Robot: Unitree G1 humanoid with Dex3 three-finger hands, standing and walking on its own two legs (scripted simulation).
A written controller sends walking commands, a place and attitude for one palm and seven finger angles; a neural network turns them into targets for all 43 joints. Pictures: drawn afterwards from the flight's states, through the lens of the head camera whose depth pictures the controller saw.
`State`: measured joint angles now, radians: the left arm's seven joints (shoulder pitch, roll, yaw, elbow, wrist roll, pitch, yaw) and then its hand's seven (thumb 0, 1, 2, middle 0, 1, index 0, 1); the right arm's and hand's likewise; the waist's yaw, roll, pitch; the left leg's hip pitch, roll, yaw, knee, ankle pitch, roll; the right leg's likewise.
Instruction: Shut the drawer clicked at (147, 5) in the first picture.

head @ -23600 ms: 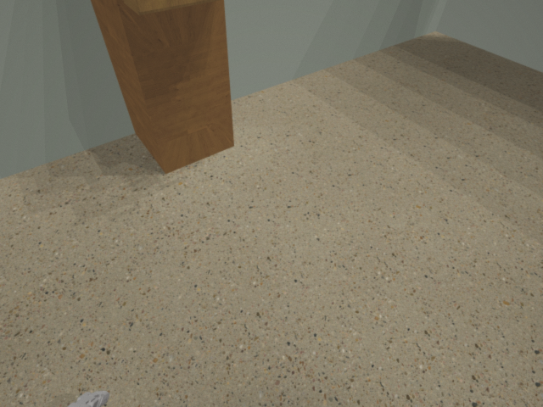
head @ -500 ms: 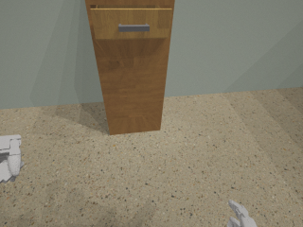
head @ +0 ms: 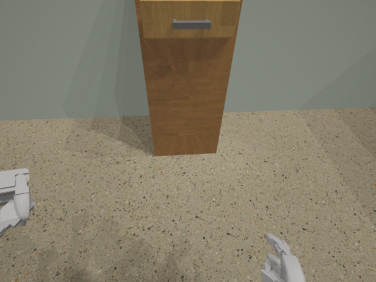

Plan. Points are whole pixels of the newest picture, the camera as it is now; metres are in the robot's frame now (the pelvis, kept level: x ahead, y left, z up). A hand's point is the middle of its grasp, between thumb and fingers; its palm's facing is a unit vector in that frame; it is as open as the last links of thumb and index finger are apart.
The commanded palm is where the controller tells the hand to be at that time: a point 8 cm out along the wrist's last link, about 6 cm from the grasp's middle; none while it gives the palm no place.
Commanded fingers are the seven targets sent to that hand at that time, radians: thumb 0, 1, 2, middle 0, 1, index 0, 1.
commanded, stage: stop stepping back and stand still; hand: left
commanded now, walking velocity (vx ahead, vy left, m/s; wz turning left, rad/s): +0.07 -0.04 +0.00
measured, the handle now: (191, 22) +1.00 +0.05 +0.15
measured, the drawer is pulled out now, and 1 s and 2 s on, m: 0.06 0.06 0.06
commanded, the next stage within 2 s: let the arm hang, fingers relaxed in 0.08 s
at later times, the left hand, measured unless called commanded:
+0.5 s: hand out of the picture +0.06 +0.21 -0.16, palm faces -0.03 -0.97 -0.24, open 3.2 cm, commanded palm none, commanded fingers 0.00 0.90 0.90 -0.72 -0.86 -0.72 -0.86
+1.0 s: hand out of the picture +0.01 +0.26 -0.15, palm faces +0.01 -0.94 -0.33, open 7.1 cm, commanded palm none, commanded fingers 0.00 0.90 0.90 -0.20 -0.30 -0.20 -0.30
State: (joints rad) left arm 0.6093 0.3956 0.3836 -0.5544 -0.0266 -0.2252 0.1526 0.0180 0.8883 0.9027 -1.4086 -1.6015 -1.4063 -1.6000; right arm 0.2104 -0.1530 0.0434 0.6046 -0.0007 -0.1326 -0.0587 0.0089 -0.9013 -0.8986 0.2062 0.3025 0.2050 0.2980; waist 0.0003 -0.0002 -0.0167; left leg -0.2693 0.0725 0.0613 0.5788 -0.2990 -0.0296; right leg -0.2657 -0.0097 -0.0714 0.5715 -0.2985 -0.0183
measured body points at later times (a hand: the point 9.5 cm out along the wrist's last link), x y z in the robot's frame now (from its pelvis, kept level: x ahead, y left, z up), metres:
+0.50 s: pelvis -0.02 +0.01 +0.00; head +0.01 +0.02 +0.45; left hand +0.06 +0.26 -0.14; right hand +0.05 -0.25 -0.13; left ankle +0.00 +0.14 -0.73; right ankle +0.00 -0.11 -0.73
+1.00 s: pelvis -0.03 +0.02 +0.01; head -0.02 +0.01 +0.46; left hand +0.01 +0.31 -0.12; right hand +0.01 -0.24 -0.14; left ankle +0.00 +0.14 -0.73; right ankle +0.00 -0.11 -0.73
